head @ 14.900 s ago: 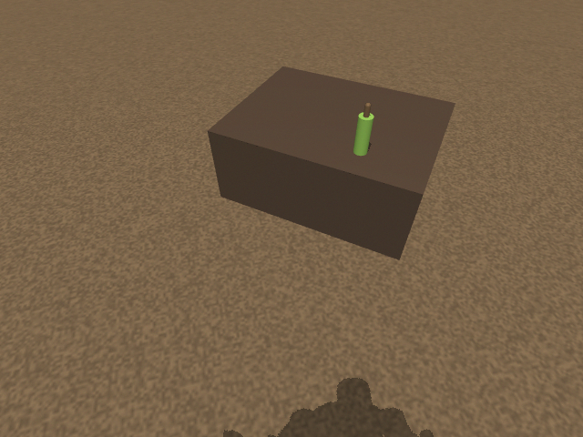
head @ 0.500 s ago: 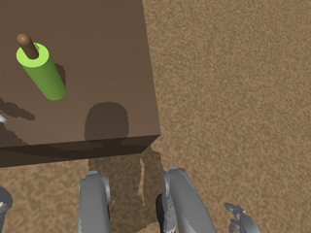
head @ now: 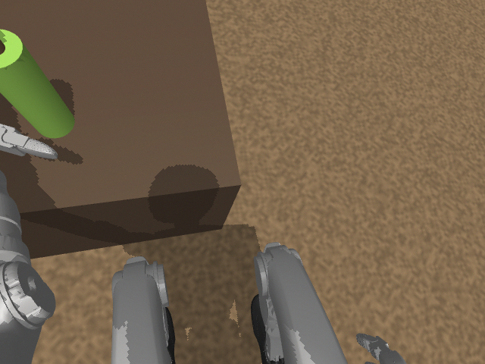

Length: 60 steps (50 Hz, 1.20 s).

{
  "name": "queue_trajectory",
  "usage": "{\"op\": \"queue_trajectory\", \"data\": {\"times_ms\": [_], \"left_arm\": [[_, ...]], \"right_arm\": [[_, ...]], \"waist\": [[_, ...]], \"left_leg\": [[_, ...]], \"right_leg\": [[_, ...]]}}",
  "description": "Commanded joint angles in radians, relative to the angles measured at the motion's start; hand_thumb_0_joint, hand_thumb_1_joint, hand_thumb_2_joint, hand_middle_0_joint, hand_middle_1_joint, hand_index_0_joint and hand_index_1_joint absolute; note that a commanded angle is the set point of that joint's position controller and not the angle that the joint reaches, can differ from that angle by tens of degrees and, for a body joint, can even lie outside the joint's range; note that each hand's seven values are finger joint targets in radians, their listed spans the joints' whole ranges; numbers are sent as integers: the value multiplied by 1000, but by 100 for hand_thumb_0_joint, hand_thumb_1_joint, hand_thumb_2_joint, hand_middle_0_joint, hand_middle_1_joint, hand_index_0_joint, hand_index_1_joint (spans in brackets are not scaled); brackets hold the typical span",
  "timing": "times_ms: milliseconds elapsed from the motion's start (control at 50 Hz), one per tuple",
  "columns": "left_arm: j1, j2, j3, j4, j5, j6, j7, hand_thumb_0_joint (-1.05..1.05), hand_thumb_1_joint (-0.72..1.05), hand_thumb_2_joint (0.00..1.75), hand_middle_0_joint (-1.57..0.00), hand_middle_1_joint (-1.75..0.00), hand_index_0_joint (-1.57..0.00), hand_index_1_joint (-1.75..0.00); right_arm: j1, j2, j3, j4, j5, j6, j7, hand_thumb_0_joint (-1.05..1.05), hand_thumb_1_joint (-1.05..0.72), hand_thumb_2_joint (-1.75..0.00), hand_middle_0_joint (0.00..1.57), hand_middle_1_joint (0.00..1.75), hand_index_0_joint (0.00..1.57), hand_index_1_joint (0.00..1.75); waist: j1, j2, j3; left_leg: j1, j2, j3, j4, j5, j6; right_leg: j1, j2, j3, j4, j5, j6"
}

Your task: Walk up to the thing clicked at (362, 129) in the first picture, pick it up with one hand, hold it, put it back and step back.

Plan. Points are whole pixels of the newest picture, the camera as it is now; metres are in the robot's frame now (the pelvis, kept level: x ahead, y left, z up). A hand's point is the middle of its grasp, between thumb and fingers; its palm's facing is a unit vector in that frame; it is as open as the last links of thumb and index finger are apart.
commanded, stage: close in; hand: left
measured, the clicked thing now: (20, 79) +0.54 +0.27 +0.04
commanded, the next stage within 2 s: rest palm in 0.04 s
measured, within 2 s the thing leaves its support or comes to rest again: leaves its support in 1.86 s
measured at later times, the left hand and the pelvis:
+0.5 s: hand (32, 104) +0.51 +0.26 +0.02, palm faces +0.28 -0.96 +0.01, open 17.6 cm; pelvis +0.02 +0.00 +0.01, yaw +0 degrees
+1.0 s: hand (38, 102) +0.52 +0.26 +0.01, palm faces +0.27 -0.96 +0.01, open 13.2 cm; pelvis +0.01 +0.00 +0.00, yaw +0 degrees
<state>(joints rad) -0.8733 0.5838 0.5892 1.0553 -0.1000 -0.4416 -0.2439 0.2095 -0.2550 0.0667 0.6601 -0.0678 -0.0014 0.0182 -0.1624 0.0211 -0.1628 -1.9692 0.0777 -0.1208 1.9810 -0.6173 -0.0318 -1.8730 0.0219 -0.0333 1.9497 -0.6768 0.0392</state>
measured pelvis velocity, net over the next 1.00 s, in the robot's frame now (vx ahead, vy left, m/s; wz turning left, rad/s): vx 0.01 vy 0.00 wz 0.00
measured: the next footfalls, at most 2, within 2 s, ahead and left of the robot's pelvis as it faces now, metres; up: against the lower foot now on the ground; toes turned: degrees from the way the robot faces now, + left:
none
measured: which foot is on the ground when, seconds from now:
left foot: down 0.00-1.00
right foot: down 0.00-1.00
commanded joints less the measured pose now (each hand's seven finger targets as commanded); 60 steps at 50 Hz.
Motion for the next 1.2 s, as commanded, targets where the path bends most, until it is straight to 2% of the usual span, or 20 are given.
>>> {"op": "queue_trajectory", "data": {"times_ms": [0,140,260,320,400,460,480,500,600,640,660,700,720,800,820,860,900,1000,1040,1180], "left_arm": [[-292,252,3,-201,-17,-47,26,0,-61,0,-5,-6,-8,-2],[-327,182,-55,-324,0,-62,69,0,-61,0,-6,-2,-8,-1],[-278,134,-68,-352,12,-73,107,0,-61,0,-7,-2,-8,0],[-251,119,-65,-356,5,-80,122,0,-61,0,-7,-2,-8,-1],[-232,118,-60,-334,9,-92,133,0,-61,0,-7,-2,-8,-1],[-244,93,-80,-339,13,-104,129,0,-53,6,-22,-15,-23,-14],[-253,119,-66,-364,15,-107,130,0,-53,8,-25,-18,-26,-17],[-300,117,-88,-384,17,-111,126,0,-53,9,-26,-19,-28,-18],[-302,108,-94,-373,20,-98,132,0,-49,14,-37,-27,-38,-26],[-288,80,-106,-317,20,-86,132,0,-47,17,-39,-31,-41,-29],[-314,123,-83,-354,21,-90,136,0,-45,18,-40,-31,-42,-29],[-299,119,-82,-312,14,-84,140,0,-46,20,-45,-35,-46,-33],[-293,88,-99,-294,11,-84,135,0,-43,22,-46,-36,-48,-35],[-282,131,-72,-276,21,-91,137,0,-33,28,-52,-43,-54,-41],[-294,118,-80,-285,20,-95,133,0,-29,29,-53,-44,-55,-42],[-296,136,-68,-285,17,-100,130,0,-24,34,-58,-48,-60,-46],[-302,137,-65,-288,15,-104,127,0,-21,40,-64,-54,-65,-52],[-316,109,-104,-262,31,-102,121,0,-3,55,-80,-70,-81,-68],[-319,124,-94,-256,32,-101,122,0,4,59,-84,-74,-86,-72],[-304,80,-135,-211,30,-80,99,0,24,77,-105,-95,-108,-92]], "right_arm": [[132,-197,-77,-68,10,-5,-18,0,-91,-89,20,30,20,30],[143,-195,-96,-55,10,4,-17,0,-91,-90,20,30,20,30],[136,-195,-108,-38,7,13,-10,0,-91,-90,20,30,20,30],[136,-185,-105,-39,5,15,-4,0,-92,-90,20,30,20,30],[126,-182,-107,-38,3,19,-1,0,-92,-90,20,30,20,30],[121,-183,-109,-41,0,22,3,0,-92,-90,20,30,20,30],[121,-185,-110,-43,1,21,4,0,-92,-90,20,30,20,30],[117,-181,-108,-40,-1,23,3,0,-92,-90,20,30,20,30],[112,-185,-108,-48,1,26,3,0,-93,-90,20,30,20,30],[118,-189,-110,-50,3,30,1,0,-92,-90,20,30,20,30],[122,-190,-108,-46,4,31,0,0,-93,-90,20,30,20,30],[120,-183,-103,-55,6,31,-1,0,-93,-90,20,30,20,30],[115,-178,-99,-59,7,29,-1,0,-93,-90,20,30,20,30],[117,-184,-100,-59,6,31,-1,0,-92,-90,20,30,20,30],[123,-185,-101,-59,2,31,1,0,-92,-90,20,30,20,30],[127,-181,-97,-57,3,32,1,0,-92,-90,20,30,20,30],[130,-182,-94,-54,1,29,3,0,-92,-90,20,30,20,30],[127,-189,-101,-48,-1,33,4,0,-91,-89,20,30,20,30],[133,-191,-101,-44,-1,36,3,0,-91,-89,20,30,20,30],[146,-198,-106,-43,2,35,3,0,-90,-89,20,30,20,30]], "waist": [[23,106,-561],[27,204,-625],[35,232,-633],[38,185,-650],[35,133,-640],[26,147,-640],[39,155,-653],[27,173,-663],[36,207,-640],[20,191,-617],[28,190,-625],[27,137,-639],[18,134,-605],[33,127,-584],[22,139,-612],[30,114,-651],[30,141,-633],[18,182,-614],[12,177,-585],[7,164,-571]], "left_leg": [[419,-25,57,-241,19,53],[572,-17,43,-258,113,44],[659,-9,18,-265,220,36],[608,-16,45,-238,260,48],[556,-15,55,-220,235,59],[572,-14,46,-225,231,55],[593,-12,43,-230,233,53],[597,-12,47,-224,228,54],[627,-8,30,-261,180,42],[620,-7,19,-267,156,41],[611,-9,20,-264,150,41],[565,-15,44,-233,171,55],[535,-17,45,-239,149,53],[511,-17,44,-239,105,53],[525,-16,49,-226,146,55],[519,-16,59,-203,199,61],[515,-17,61,-200,204,59],[553,-11,41,-219,137,48],[517,-12,40,-216,112,47],[507,-14,39,-206,103,46]], "right_leg": [[313,12,-16,-298,84,-63],[282,12,-33,-270,176,-76],[249,7,-42,-242,235,-80],[325,12,-32,-259,284,-72],[353,15,-26,-270,284,-65],[330,15,-32,-255,273,-70],[321,16,-32,-253,267,-71],[327,16,-29,-254,270,-70],[273,12,-36,-248,215,-79],[258,9,-41,-246,203,-79],[266,10,-38,-246,200,-78],[315,16,-30,-268,226,-70],[310,13,-31,-263,210,-71],[288,15,-32,-256,171,-73],[308,14,-32,-250,212,-70],[350,18,-26,-252,259,-65],[331,15,-27,-239,259,-66],[246,18,-39,-224,194,-77],[244,15,-41,-218,179,-74],[214,13,-47,-202,167,-76]]}}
